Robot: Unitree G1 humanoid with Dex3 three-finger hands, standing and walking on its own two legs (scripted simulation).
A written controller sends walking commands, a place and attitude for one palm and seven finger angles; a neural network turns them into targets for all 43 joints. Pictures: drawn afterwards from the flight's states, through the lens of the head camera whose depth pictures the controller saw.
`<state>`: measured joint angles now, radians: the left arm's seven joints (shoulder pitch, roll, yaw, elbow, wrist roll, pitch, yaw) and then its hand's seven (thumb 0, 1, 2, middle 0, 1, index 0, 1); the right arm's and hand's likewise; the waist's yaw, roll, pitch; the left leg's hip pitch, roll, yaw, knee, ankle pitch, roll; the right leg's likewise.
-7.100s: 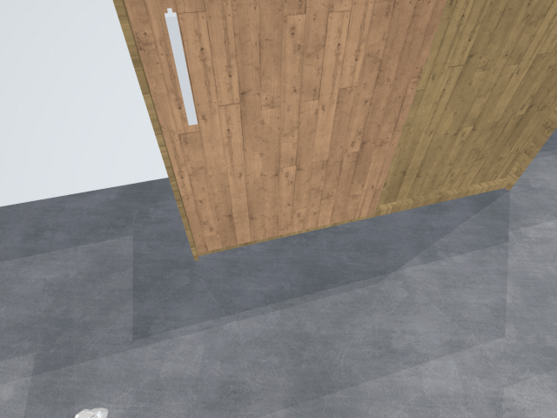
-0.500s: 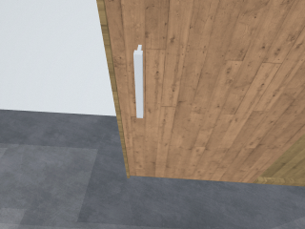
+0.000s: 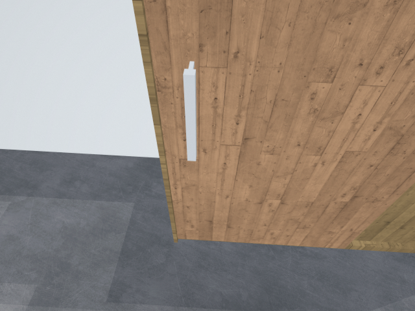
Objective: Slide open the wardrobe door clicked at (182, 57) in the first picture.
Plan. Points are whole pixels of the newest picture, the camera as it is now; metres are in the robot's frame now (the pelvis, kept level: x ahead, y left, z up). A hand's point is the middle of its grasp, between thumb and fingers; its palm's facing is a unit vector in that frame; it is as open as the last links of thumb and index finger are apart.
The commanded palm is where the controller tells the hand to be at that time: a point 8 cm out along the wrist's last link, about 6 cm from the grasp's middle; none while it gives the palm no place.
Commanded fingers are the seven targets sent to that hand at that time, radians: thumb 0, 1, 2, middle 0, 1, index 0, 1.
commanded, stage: look again from close up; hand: left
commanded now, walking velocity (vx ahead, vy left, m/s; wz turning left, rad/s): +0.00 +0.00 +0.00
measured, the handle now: (191, 116) +0.55 +0.07 +0.08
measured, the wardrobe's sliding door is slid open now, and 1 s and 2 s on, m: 0.00 0.00 0.00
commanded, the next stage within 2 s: raise the hand with hooked fingers in 0.80 s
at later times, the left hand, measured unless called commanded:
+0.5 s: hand out of the picture -0.01 +0.16 -0.18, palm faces +0.03 -0.98 -0.19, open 7.4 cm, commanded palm none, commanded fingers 0.00 0.90 0.90 -0.20 -0.30 -0.20 -0.30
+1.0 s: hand out of the picture +0.10 +0.18 -0.12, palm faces +0.20 -0.96 -0.19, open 7.4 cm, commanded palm +0.11 +0.22 -0.06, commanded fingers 0.00 0.76 0.84 -0.21 -0.39 -0.21 -0.39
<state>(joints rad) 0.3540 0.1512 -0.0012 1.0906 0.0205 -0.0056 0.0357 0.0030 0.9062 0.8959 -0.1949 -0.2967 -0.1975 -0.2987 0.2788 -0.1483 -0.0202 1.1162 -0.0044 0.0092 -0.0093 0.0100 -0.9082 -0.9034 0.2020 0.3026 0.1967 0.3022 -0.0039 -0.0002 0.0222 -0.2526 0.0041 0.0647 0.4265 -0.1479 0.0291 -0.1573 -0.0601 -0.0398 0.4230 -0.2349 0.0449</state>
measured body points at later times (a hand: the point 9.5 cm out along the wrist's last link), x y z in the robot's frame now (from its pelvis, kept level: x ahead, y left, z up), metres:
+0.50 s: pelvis +0.00 -0.01 +0.00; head +0.00 +0.00 +0.45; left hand -0.01 +0.22 -0.16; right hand +0.01 -0.23 -0.16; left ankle +0.05 +0.10 -0.74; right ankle +0.00 -0.15 -0.74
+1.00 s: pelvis +0.01 -0.02 +0.00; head +0.01 -0.01 +0.45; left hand +0.09 +0.23 -0.11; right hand +0.05 -0.25 -0.14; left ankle +0.05 +0.10 -0.74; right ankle +0.00 -0.15 -0.74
